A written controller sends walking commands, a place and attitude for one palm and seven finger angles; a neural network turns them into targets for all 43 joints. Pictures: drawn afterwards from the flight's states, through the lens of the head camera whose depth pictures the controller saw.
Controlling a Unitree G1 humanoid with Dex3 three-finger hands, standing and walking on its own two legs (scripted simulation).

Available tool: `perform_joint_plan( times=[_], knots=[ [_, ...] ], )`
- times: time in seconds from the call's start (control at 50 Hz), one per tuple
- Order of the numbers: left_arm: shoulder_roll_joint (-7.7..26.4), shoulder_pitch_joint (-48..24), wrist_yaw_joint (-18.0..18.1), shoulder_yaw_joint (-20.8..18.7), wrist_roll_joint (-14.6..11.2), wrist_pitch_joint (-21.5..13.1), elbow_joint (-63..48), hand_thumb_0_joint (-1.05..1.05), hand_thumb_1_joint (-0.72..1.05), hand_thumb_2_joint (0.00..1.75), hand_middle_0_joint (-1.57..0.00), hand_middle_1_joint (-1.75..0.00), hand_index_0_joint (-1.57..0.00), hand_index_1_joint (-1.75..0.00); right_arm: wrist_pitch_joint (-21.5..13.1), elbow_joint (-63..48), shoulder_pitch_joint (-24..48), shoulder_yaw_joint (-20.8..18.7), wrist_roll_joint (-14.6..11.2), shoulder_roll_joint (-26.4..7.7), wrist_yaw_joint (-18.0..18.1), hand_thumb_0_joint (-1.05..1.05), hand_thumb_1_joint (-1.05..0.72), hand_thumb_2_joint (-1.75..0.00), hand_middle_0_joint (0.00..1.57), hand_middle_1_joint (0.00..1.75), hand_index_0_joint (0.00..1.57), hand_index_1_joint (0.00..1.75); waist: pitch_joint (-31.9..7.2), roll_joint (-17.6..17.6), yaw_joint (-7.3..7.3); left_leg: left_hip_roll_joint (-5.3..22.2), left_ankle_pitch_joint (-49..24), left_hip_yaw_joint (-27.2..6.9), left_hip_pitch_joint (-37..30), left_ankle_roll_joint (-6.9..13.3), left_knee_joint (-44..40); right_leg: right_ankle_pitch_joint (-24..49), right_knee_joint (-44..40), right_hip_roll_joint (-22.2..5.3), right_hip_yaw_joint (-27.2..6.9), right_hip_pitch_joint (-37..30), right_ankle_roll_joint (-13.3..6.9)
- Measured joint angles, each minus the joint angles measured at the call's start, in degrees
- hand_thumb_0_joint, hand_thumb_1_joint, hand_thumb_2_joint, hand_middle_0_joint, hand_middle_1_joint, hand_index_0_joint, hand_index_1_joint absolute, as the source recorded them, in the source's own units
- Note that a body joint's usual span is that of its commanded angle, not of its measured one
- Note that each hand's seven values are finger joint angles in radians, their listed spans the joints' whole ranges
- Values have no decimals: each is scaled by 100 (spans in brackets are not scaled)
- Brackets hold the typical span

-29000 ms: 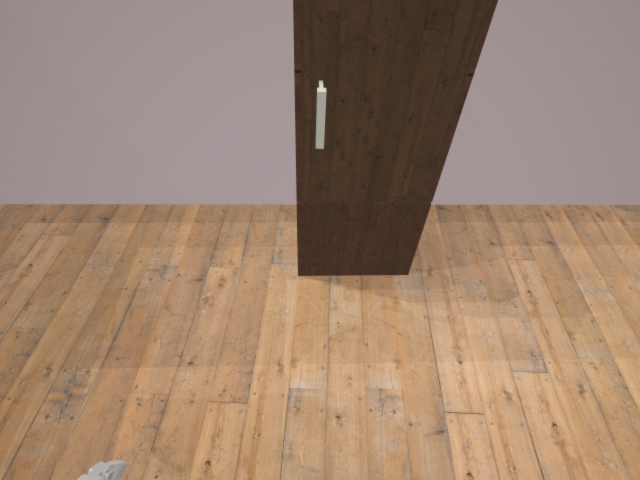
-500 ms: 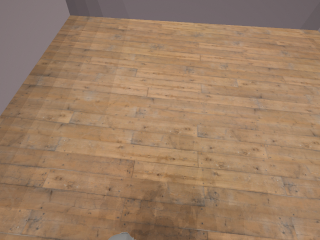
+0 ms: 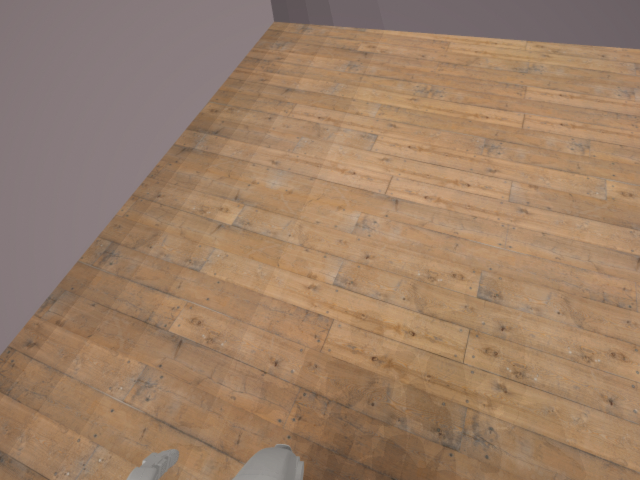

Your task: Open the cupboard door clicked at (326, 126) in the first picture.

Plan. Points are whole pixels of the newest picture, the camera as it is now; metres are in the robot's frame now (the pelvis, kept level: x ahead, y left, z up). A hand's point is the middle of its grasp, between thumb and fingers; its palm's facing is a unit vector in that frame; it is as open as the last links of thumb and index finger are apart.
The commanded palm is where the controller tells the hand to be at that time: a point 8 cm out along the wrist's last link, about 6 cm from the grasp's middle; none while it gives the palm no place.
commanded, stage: turn to face it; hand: left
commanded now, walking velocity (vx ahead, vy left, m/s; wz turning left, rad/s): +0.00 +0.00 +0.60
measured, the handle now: out of the picture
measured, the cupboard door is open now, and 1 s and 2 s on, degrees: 43 43 43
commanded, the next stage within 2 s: none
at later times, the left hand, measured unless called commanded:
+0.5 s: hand out of the picture -0.06 +0.22 -0.18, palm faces +0.38 -0.88 -0.27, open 7.4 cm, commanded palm none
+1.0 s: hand out of the picture -0.01 +0.15 -0.13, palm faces +0.57 -0.78 -0.28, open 7.4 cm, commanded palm none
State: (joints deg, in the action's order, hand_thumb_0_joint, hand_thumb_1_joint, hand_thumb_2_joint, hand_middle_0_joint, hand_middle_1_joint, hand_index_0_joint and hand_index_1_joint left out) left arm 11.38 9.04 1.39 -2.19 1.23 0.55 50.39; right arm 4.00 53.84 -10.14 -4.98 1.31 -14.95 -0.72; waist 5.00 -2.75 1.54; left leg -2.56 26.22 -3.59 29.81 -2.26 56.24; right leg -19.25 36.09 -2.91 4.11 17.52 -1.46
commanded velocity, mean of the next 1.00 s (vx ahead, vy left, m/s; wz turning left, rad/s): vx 0.00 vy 0.00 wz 0.60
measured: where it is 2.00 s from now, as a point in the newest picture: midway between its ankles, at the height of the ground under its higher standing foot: outside the picture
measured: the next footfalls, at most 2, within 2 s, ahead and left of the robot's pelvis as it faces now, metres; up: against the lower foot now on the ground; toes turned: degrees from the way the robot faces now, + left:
left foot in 0.42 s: -0.02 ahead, +0.13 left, +0.00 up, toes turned +23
right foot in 0.78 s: +0.11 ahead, -0.11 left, +0.00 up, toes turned +25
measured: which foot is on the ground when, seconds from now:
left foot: up 0.00-0.40, down 0.42-0.78, up 0.80-1.00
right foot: down 0.00-0.42, up 0.44-0.76, down 0.78-1.00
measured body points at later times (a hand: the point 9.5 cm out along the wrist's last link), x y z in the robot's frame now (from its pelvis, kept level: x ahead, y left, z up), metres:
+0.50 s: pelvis -0.01 +0.00 -0.01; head +0.03 +0.03 +0.44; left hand -0.08 +0.26 -0.16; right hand +0.21 -0.19 -0.13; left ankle -0.05 +0.11 -0.73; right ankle +0.00 -0.11 -0.69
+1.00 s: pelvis +0.03 -0.05 +0.01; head +0.09 -0.06 +0.46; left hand -0.04 +0.19 -0.11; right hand +0.23 -0.24 -0.15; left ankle -0.09 +0.06 -0.63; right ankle +0.07 -0.12 -0.73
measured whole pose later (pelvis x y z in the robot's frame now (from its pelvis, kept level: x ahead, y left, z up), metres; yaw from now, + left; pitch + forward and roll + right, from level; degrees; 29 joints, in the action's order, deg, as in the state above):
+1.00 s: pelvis +0.03 -0.05 +0.01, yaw +37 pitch +0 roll +4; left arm 8.9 10.6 1.5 -1.6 1.0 0.3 50.8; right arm 4.9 55.4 -10.3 -5.1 1.2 -15.2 -1.5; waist 5.6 -1.1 2.6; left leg 0.9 22.3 0.3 28.5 -4.2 66.5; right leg -16.9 29.4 -6.3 10.8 12.5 -1.9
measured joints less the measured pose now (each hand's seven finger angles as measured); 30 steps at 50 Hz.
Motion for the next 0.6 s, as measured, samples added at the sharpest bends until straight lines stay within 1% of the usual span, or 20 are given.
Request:
perform_joint_plan(
  times=[0.04, 0.06, 0.08, 0.12, 0.16, 0.22, 0.28, 0.34, 0.38, 0.4, 0.42, 0.44, 0.46, 0.48, 0.5, 0.54, 0.6],
  knots=[
    [-85, 136, 19, 26, -9, 20, 46, 0, 91, 90, -20, -30, -20, -30, 38, 12, 39, -39, 9, -64, -37, 1, -91, -90, 20, 30, 20, 30, -21, 48, 7, 71, -176, 185, 193, -60, 885, 87, -250, -99, 138, -181, -50],
    [-118, 199, 20, 35, -13, 23, 75, 0, 91, 90, -20, -30, -20, -30, 45, 8, 55, -47, 9, -83, -53, 1, -91, -90, 20, 30, 20, 30, -36, 74, 24, 128, -300, 245, 228, -96, 1123, 132, -369, -139, 215, -255, -54],
    [-145, 256, 18, 44, -16, 21, 100, 0, 91, 90, -20, -30, -20, -30, 49, 2, 65, -50, 5, -93, -65, 1, -91, -90, 19, 30, 19, 30, -50, 105, 40, 185, -400, 283, 222, -131, 1238, 170, -473, -175, 296, -319, -59],
    [-191, 348, 16, 53, -19, 5, 138, 0, 91, 90, -20, -30, -20, -30, 59, 3, 78, -49, -5, -95, -75, 1, -91, -90, 19, 30, 19, 30, -68, 173, 49, 291, -487, 326, 119, -193, 1195, 213, -624, -241, 467, -423, -80],
    [-206, 412, 41, 24, -16, -19, 159, 0, 91, 90, -20, -30, -20, -30, 79, 25, 97, -37, -9, -86, -74, 1, -91, -90, 19, 30, 19, 30, -65, 232, 17, 377, -425, 354, -58, -240, 909, 215, -699, -298, 643, -496, -104],
    [-177, 495, 27, 6, 0, -69, 172, 0, 92, 90, -20, -30, -20, -30, 111, 70, 176, -5, -12, -71, -65, 1, -91, -90, 19, 30, 19, 30, -34, 282, -74, 452, -225, 427, -345, -260, 340, 160, -682, -386, 907, -554, -112],
    [-125, 576, 11, -9, 26, -80, 203, 0, 92, 90, -20, -30, -20, -30, 116, 68, 322, 36, -25, -32, -66, 1, -91, -90, 19, 30, 19, 30, 21, 327, -175, 475, -70, 575, -615, -219, -264, 66, -552, -488, 1148, -557, -85],
    [-29, 646, -5, -57, 55, -52, 272, 0, 91, 90, -20, -30, -20, -30, 68, -6, 489, 84, -45, 48, -78, 1, -91, -90, 19, 30, 19, 30, 70, 411, -275, 448, 14, 771, -898, -131, -916, -58, -326, -612, 1345, -496, -31],
    [61, 696, -26, -102, 55, -21, 326, 0, 91, 90, -20, -30, -20, -30, 6, -94, 565, 117, -53, 113, -90, 1, -91, -90, 19, 30, 19, 30, 75, 484, -305, 406, -183, 903, -1134, -62, -1467, -178, -99, -718, 1477, -429, 31],
    [108, 736, -39, -128, 42, -1, 350, 0, 91, 90, -20, -30, -20, -30, -36, -147, 581, 134, -50, 135, -102, 1, -91, -90, 19, 30, 19, 30, 55, 513, -305, 381, -442, 957, -1300, -18, -1851, -270, 78, -779, 1534, -368, 75],
    [139, 797, -55, -149, 23, 28, 361, 0, 91, 90, -20, -30, -20, -30, -90, -220, 568, 149, -42, 123, -120, 1, -91, -90, 19, 30, 19, 30, -13, 472, -295, 401, -817, 910, -1446, 105, -2234, -387, 351, -803, 1572, -243, 146],
    [205, 774, -63, -170, 3, 92, 405, 0, 91, 90, -20, -30, -20, -30, -147, -253, 579, 142, -27, 163, -110, 1, -91, -90, 19, 30, 19, 30, -24, 527, -267, 348, -857, 859, -1360, 214, -2159, -761, 787, -823, 1367, -44, 339],
    [272, 715, -55, -187, 2, 186, 441, 0, 91, 90, -20, -30, -20, -30, -184, -265, 581, 160, -16, 213, -94, 1, -91, -90, 19, 30, 19, 30, -6, 592, -276, 300, -768, 824, -1290, 271, -2019, -1085, 1294, -760, 1006, 188, 479],
    [329, 661, -48, -206, 8, 263, 451, 0, 91, 90, -20, -30, -20, -30, -205, -270, 557, 195, -4, 258, -78, 1, -91, -90, 19, 30, 19, 30, 2, 640, -293, 275, -694, 791, -1276, 295, -1976, -1210, 1746, -666, 689, 402, 566],
    [363, 604, -47, -228, 17, 305, 457, 0, 91, 90, -20, -30, -20, -30, -216, -271, 507, 223, 7, 291, -56, 1, -91, -90, 19, 30, 19, 30, -10, 652, -296, 263, -674, 739, -1283, 296, -2011, -1185, 2097, -577, 457, 585, 637],
    [382, 479, -70, -250, 19, 322, 441, 1, 91, 90, -20, -30, -20, -30, -210, -246, 401, 256, 15, 321, -2, 1, -91, -90, 20, 30, 20, 30, -41, 615, -297, 245, -764, 629, -1336, 261, -2203, -886, 2555, -454, 119, 880, 746],
    [361, 306, -106, -240, 3, 272, 337, 1, 91, 90, -20, -30, -19, -30, -207, -183, 276, 280, 11, 327, 41, 1, -91, -90, 20, 30, 20, 30, -36, 519, -277, 209, -975, 492, -1438, 249, -2525, -507, 2700, -360, -198, 1108, 842]
  ],
)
